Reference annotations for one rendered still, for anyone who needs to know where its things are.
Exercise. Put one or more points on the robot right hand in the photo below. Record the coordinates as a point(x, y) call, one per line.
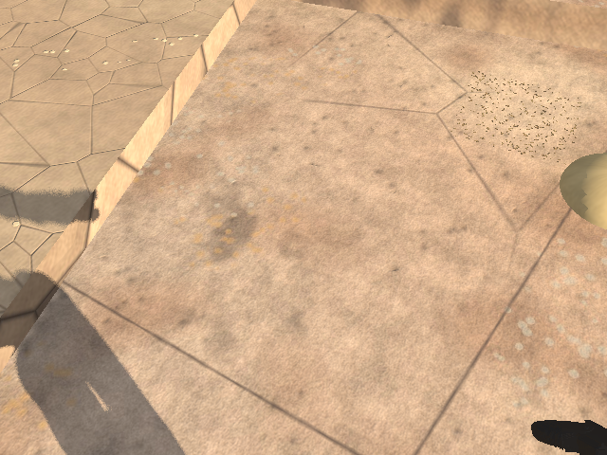
point(587, 438)

